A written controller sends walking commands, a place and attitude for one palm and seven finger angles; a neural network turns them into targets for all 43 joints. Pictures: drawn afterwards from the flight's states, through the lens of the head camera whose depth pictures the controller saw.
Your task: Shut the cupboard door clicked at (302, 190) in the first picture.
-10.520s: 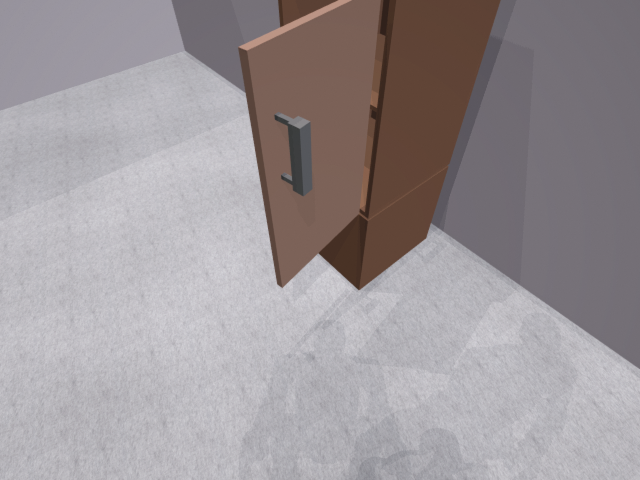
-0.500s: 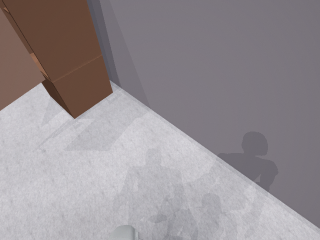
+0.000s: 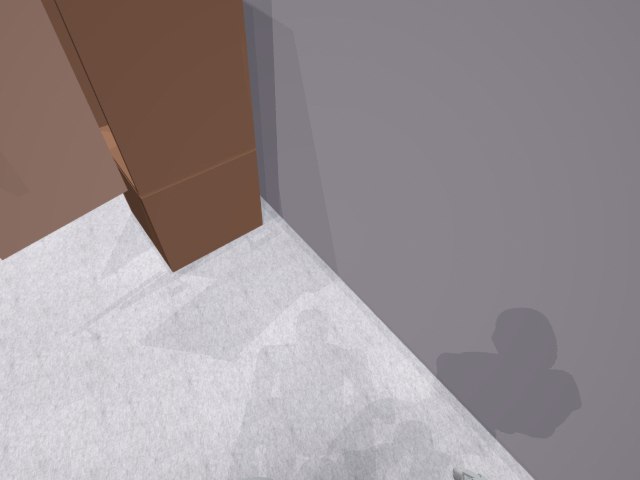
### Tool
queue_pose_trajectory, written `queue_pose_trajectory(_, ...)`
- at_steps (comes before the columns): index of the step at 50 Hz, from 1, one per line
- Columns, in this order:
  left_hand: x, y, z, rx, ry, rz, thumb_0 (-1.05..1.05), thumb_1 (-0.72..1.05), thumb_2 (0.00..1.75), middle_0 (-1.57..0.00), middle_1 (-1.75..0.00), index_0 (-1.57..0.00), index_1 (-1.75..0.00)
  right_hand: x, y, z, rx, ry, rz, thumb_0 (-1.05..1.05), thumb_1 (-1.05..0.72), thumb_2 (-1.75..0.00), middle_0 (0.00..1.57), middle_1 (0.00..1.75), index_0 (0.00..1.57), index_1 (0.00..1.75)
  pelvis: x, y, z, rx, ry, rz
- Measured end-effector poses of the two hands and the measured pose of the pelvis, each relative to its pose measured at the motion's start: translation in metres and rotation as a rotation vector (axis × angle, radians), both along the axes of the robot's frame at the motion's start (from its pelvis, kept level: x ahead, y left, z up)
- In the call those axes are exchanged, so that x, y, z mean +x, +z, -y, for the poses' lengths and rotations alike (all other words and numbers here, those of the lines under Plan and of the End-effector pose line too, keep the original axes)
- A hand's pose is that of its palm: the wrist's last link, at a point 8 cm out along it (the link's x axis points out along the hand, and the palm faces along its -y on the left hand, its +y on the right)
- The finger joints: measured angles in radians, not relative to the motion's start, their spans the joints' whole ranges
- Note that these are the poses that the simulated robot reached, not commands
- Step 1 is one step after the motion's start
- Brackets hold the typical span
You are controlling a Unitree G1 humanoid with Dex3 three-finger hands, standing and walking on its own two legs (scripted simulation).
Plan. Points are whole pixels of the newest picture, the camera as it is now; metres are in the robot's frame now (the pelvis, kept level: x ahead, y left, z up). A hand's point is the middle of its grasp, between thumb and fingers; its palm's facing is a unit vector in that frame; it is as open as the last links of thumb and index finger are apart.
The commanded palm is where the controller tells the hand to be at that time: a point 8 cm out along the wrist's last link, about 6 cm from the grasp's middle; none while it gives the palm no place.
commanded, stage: walk to a spot facing it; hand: left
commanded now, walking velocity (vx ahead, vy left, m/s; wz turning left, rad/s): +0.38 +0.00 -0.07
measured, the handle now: out of the picture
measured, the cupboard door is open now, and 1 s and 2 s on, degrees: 100 100 100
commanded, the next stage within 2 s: turn to face it in 0.36 s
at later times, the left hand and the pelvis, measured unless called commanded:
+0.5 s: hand (280, 320) +0.39 +0.11 -0.16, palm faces -0.12 -0.98 -0.17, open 7.4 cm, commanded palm none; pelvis +0.23 -0.05 -0.01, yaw -2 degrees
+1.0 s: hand (224, 347) +0.34 +0.20 -0.20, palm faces +0.25 -0.95 -0.19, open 7.3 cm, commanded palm none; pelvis +0.34 +0.00 -0.01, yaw +12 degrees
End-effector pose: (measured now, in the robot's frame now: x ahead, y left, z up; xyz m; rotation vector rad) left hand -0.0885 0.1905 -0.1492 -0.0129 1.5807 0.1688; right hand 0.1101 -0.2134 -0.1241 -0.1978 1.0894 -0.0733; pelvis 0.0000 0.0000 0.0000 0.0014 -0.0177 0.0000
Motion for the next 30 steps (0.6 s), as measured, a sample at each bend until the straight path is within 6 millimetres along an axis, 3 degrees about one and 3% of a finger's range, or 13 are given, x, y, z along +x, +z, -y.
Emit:
queue_pose_trajectory(5, 0.129, 0.008, -0.031, 0.052, -0.085, 0.211, 0.01, 0.92, 0.9, -0.19, -0.3, -0.2, -0.3, -0.022, 0.011, 0.022, -0.069, -0.122, -0.096, -0.04, -0.97, -0.9, 0.21, 0.3, 0.2, 0.3, 0.039, 0.012, -0.008, -0.002, -0.015, -0.003)
queue_pose_trajectory(11, 0.251, 0.025, -0.059, 0.121, -0.155, 0.349, 0.02, 0.95, 0.9, -0.19, -0.3, -0.2, -0.3, -0.061, 0.013, 0.026, -0.071, -0.194, -0.305, -0.02, -0.95, -0.9, 0.2, 0.29, 0.2, 0.3, 0.093, 0.017, -0.003, -0.007, -0.025, -0.012)
queue_pose_trajectory(15, 0.326, 0.031, -0.049, 0.125, -0.215, 0.408, 0.02, 0.93, 0.9, -0.19, -0.3, -0.2, -0.3, -0.079, 0.012, 0.015, -0.027, -0.236, -0.446, -0.01, -0.93, -0.9, 0.2, 0.29, 0.2, 0.3, 0.13, 0.015, 0.006, -0.008, -0.031, -0.022)
queue_pose_trajectory(20, 0.416, 0.025, -0.01, 0.098, -0.302, 0.459, 0.01, 0.92, 0.9, -0.19, -0.3, -0.19, -0.3, -0.08, 0.007, 0.004, 0.045, -0.295, -0.591, 0.0, -0.92, -0.9, 0.2, 0.29, 0.2, 0.3, 0.182, 0.004, 0.025, 0.0, -0.045, -0.035)
queue_pose_trajectory(22, 0.447, 0.02, 0.009, 0.086, -0.318, 0.496, 0.01, 0.92, 0.9, -0.19, -0.3, -0.2, -0.3, -0.072, 0.001, 0.004, 0.072, -0.311, -0.64, 0.0, -0.91, -0.9, 0.2, 0.3, 0.2, 0.3, 0.206, -0.004, 0.037, 0.006, -0.041, -0.034)
queue_pose_trajectory(24, 0.466, 0.017, 0.025, 0.078, -0.309, 0.525, 0.01, 0.91, 0.9, -0.19, -0.3, -0.2, -0.3, -0.053, -0.003, 0.01, 0.091, -0.321, -0.662, 0.0, -0.91, -0.9, 0.2, 0.3, 0.2, 0.3, 0.223, -0.007, 0.047, 0.006, -0.04, -0.025)
queue_pose_trajectory(27, 0.468, 0.018, 0.041, 0.062, -0.272, 0.502, 0.0, 0.91, 0.9, -0.19, -0.3, -0.2, -0.3, -0.002, -0.007, 0.026, 0.082, -0.303, -0.604, 0.01, -0.91, -0.9, 0.21, 0.3, 0.2, 0.3, 0.244, 0.0, 0.054, 0.006, -0.022, -0.005)
queue_pose_trajectory(30, 0.461, 0.022, 0.044, 0.072, -0.179, 0.474, -0.02, 0.93, 0.9, -0.2, -0.3, -0.2, -0.3, 0.067, -0.009, 0.044, 0.06, -0.252, -0.494, 0.01, -0.91, -0.9, 0.21, 0.3, 0.2, 0.3, 0.261, 0.008, 0.059, 0.001, 0.003, -0.007)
